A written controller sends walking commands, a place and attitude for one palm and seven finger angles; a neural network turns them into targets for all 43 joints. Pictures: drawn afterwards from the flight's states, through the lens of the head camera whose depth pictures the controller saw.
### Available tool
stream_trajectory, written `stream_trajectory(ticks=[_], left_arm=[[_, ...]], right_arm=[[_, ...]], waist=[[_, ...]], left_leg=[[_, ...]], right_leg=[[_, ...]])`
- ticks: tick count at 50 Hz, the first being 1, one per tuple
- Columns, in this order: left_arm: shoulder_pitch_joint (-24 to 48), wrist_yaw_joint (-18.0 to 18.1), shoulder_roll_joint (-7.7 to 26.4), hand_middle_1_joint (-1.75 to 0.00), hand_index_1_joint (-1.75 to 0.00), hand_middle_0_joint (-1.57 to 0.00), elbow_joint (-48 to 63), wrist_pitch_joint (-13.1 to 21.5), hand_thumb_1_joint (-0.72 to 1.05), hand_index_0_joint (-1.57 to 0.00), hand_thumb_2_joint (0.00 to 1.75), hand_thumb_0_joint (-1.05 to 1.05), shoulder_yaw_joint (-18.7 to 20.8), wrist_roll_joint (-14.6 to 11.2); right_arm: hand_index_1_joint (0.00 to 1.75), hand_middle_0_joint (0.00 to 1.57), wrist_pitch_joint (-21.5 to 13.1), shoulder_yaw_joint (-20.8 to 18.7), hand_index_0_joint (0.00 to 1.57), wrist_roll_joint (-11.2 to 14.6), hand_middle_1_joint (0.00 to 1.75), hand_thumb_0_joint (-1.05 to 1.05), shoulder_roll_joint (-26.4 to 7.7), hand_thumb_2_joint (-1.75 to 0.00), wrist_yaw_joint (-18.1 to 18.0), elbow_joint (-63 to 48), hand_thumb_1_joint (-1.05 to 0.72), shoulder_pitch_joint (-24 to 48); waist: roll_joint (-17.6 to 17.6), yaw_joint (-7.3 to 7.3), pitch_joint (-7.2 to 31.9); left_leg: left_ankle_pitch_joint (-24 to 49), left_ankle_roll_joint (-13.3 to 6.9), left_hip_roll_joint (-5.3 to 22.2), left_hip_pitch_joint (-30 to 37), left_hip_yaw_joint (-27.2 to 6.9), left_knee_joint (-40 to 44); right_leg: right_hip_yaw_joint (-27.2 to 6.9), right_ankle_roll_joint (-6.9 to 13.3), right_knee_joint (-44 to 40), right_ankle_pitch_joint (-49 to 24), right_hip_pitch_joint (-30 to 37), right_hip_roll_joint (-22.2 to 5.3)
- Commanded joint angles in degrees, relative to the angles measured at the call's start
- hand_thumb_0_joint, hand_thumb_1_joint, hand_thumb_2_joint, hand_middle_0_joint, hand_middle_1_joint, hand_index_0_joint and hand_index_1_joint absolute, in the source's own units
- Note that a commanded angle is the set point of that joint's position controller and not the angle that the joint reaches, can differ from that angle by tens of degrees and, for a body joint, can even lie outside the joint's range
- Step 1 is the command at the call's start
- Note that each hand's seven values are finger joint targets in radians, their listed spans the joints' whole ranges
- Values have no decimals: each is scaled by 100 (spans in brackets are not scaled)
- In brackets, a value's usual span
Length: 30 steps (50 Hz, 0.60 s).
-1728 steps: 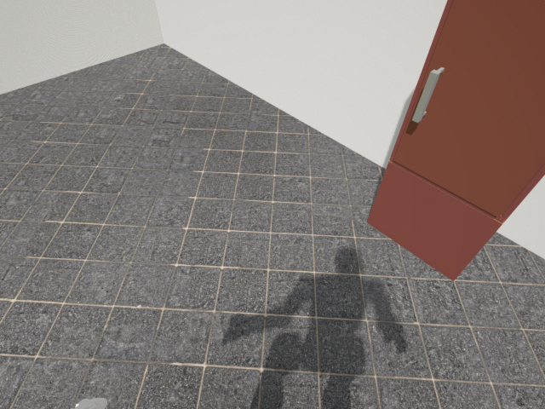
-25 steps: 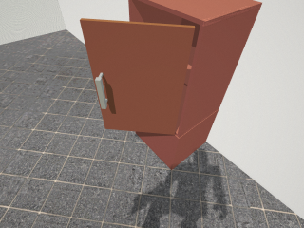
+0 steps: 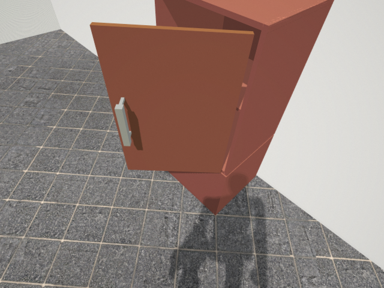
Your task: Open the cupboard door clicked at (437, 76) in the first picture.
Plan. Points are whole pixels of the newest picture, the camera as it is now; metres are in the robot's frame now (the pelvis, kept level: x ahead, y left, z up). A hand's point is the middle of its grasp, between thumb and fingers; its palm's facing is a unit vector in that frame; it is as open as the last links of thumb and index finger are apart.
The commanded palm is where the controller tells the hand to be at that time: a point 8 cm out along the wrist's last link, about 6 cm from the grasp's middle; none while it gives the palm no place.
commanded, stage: shuffle to correct the standing spot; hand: left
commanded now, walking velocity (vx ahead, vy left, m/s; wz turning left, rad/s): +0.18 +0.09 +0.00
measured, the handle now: (125, 122) +0.60 +0.24 -0.05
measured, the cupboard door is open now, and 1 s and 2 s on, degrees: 45 45 45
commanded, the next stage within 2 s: come to a stop and stand still in 0.16 s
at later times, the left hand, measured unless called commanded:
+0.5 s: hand out of the picture +0.11 +0.25 -0.20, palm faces +0.08 -0.98 -0.16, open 7.4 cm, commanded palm none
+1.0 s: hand out of the picture +0.13 +0.22 -0.19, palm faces +0.02 -0.98 -0.19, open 7.3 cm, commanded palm none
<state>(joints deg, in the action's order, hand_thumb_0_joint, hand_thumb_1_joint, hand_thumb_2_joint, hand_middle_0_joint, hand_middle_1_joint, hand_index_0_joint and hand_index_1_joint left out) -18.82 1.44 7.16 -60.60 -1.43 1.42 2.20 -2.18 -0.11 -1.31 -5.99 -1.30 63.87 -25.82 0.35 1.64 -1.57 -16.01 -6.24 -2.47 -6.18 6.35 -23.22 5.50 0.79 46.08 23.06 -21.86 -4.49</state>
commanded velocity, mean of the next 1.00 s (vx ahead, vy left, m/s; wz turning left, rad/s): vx -0.02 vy -0.04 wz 0.00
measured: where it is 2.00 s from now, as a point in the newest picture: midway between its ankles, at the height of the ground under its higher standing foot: outside the picture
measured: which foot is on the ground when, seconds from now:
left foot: down 0.00-0.14, up 0.16-0.34, down 0.36-1.00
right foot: up 0.00-0.12, down 0.14-0.36, up 0.38-0.78, down 0.80-1.00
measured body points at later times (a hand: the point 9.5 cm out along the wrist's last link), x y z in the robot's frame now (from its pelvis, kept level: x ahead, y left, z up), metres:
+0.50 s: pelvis +0.09 +0.07 -0.01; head +0.10 +0.10 +0.44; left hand +0.10 +0.30 -0.18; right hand +0.13 -0.16 -0.15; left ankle +0.10 +0.16 -0.74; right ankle +0.08 -0.08 -0.71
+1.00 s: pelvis +0.06 +0.04 -0.02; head +0.08 +0.05 +0.43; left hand +0.13 +0.27 -0.17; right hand +0.09 -0.19 -0.17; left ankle +0.07 +0.14 -0.75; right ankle +0.09 -0.09 -0.74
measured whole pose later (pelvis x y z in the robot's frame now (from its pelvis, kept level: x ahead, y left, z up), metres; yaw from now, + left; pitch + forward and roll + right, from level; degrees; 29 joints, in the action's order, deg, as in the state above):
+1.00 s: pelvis +0.06 +0.04 -0.02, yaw +1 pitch -1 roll -2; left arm -11.6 2.1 8.9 -55.8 -2.1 1.6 1.2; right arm 1.8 -3.2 -0.9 -9.1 -1.3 60.1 -13.3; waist -0.9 1.6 -3.5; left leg -19.0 -0.1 2.0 -15.7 2.6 -35.8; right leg 3.5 -0.4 32.5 15.1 -16.0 -0.5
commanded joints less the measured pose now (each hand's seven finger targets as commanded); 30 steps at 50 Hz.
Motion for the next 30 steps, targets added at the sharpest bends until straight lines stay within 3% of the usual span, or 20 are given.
stream_trajectory(ticks=[1, 3, 4, 5, 6, 7, 8, 10, 11, 13, 14, 15, 16, 17, 18, 19, 21, 23, 26, 30], left_arm=[[236, -60, 64, -30, -30, -20, 519, 230, 90, -20, 90, 0, 66, -90], [125, -60, 113, -30, -30, -20, 507, 250, 90, -20, 90, 0, 113, -77], [-86, -48, 160, -30, -30, -20, 436, 272, 90, -20, 90, 0, 139, -67], [-501, -22, 320, -30, -30, -20, 319, 319, 90, -20, 90, 0, 187, -65], [-1080, 28, 701, -30, -30, -20, 170, 380, 90, -20, 90, 0, 270, -49], [-1480, 83, 1159, -30, -30, -20, 83, 397, 90, -20, 90, 0, 376, -86], [-1516, 120, 1285, -30, -30, -20, 118, 387, 90, -20, 90, 0, 439, -116], [-677, 174, 1032, -30, -30, -20, 348, 382, 90, -20, 90, 0, 423, -83], [-215, 170, 946, -30, -30, -20, 476, 384, 90, -20, 90, 0, 386, -47], [477, 124, 1064, -30, -30, -20, 723, 376, 90, -20, 90, 0, 417, 28], [625, 78, 1115, -30, -30, -20, 769, 331, 90, -20, 90, 0, 431, 20], [663, 45, 1097, -30, -30, -20, 774, 244, 90, -20, 90, 0, 409, -2], [594, 13, 891, -30, -30, -20, 770, 141, 90, -20, 90, 0, 331, -38], [294, -13, 508, -30, -30, -20, 804, 70, 90, -20, 90, 0, 243, -61], [178, -21, 392, -30, -30, -20, 894, 69, 90, -20, 90, 0, 208, -134], [234, 2, 430, -30, -30, -20, 829, 69, 90, -20, 90, 0, 218, -123], [114, 4, 446, -30, -30, -20, 563, 119, 90, -20, 90, 0, 179, -125], [-44, 2, 373, -30, -30, -20, 440, 71, 90, -20, 90, 0, 129, -162], [174, -16, 551, -30, -30, -20, 619, -58, 90, -20, 90, 0, 189, -109], [360, -38, 618, -30, -30, -20, 863, -162, 90, -20, 90, 0, 269, -91]], right_arm=[[30, 20, -69, -156, 20, 10, 30, 0, -811, -90, -96, -49, -90, -434], [30, 20, -55, -151, 20, 14, 30, 0, -760, -90, -102, -17, -90, -406], [30, 20, -45, -155, 20, 38, 30, 0, -738, -90, -101, -21, -90, -364], [30, 20, -49, -161, 20, 78, 30, 0, -712, -90, -85, -70, -90, -290], [30, 20, -66, -160, 20, 124, 30, 0, -588, -90, -49, -187, -90, -245], [30, 20, -53, -192, 20, 81, 30, 0, -504, -90, -5, -398, -90, -80], [30, 20, -11, -263, 20, 22, 30, 0, -665, -90, 9, -532, -90, 268], [30, 20, 127, -312, 20, -17, 30, 0, -574, -90, 134, -707, -90, 630], [30, 20, 175, -338, 20, -27, 30, 0, -535, -90, 195, -711, -90, 531], [30, 20, 196, -335, 20, 42, 30, 0, -343, -90, 249, -674, -90, 84], [30, 20, 192, -331, 20, 34, 30, 0, -282, -90, 245, -567, -90, -260], [30, 20, 177, -301, 20, 12, 30, 0, -290, -90, 213, -438, -90, -583], [30, 20, 140, -299, 20, -1, 30, 0, -469, -90, 170, -328, -90, -808], [30, 20, 65, -369, 20, -44, 30, 0, -885, -90, 113, -373, -90, -972], [30, 20, 36, -408, 20, -73, 30, 0, -1316, -90, 27, -544, -90, -707], [30, 20, 0, -397, 20, -107, 30, 0, -1301, -90, -50, -632, -90, -234], [30, 20, -66, -313, 20, -76, 30, 0, -1238, -90, -122, -727, -90, 516], [30, 20, -38, -295, 20, -46, 30, 0, -1155, -90, -173, -714, -90, 692], [30, 20, 98, -456, 20, -28, 30, 0, -1376, -90, -251, -601, -90, 494], [30, 20, 143, -526, 20, -33, 30, 0, -1417, -90, -299, -657, -90, 723]], waist=[[-581, -59, -490], [-456, -169, -505], [-298, -279, -445], [-72, -480, -245], [646, -669, 74], [1344, -740, 114], [733, -779, -47], [1001, -473, -665], [965, -227, -667], [886, 157, -516], [889, 305, -450], [613, 400, -398], [-210, 382, -402], [-1700, 321, -322], [-2185, 199, -424], [-1455, 92, -493], [-953, -130, -220], [-702, -135, 52], [-722, 67, 245], [-730, 27, 275]], left_leg=[[1412, -565, 1552, -232, -1341, 952], [1595, -439, 1430, -373, -1212, 636], [1697, -284, 1278, -601, -1047, 301], [1669, -85, 1071, -1107, -791, -303], [778, 174, 609, -2142, -367, -1327], [-1405, 447, 142, -3107, 105, -2555], [-1816, 472, 457, -3207, -405, -3455], [-1335, 482, 954, -3223, -871, -4028], [-1032, 512, 1056, -2750, -885, -3861], [-812, 583, 1000, -1382, -546, -2650], [-272, 646, 765, -654, -155, -2048], [195, 732, 512, -100, 147, -1457], [36, 853, 447, -27, 45, -872], [-165, 649, 1271, -375, -1266, 224], [-112, 47, 2178, -1002, -2705, 1107], [684, -236, 2344, -1050, -2866, 1149], [3146, -286, 2196, -764, -2016, 592], [4804, -310, 2146, -277, -1386, 192], [5487, -404, 2292, 404, -1314, 1], [5108, -452, 2398, 419, -1224, 24]], right_leg=[[109, 0, -635, -291, -1, 18], [188, 30, -1245, -578, 468, 104], [237, 62, -1641, -854, 998, 157], [-3, 176, -1955, -1129, 1932, -50], [-1274, 599, -2205, -1101, 3048, -1070], [-2811, 1275, -2873, -1425, 3455, -2351], [-2987, 1620, -3180, -1057, 2780, -2606], [-2525, 1321, -3575, 462, 1318, -2286], [-1891, 1061, -3554, 315, 648, -2052], [-862, 714, -3342, -15, -442, -1663], [-442, 525, -3056, 230, -864, -1319], [-183, 354, -2502, 510, -1076, -915], [69, 205, -1584, 621, -1022, -505], [311, -104, -457, 778, -877, -3], [115, -226, 190, 1164, -794, 286], [-329, -134, 617, 852, -672, 90], [-549, -157, 653, 373, -293, -113], [-435, -226, 161, 262, -16, -39], [-382, -208, 299, 262, -314, 198], [-669, -203, 707, 181, -571, 267]])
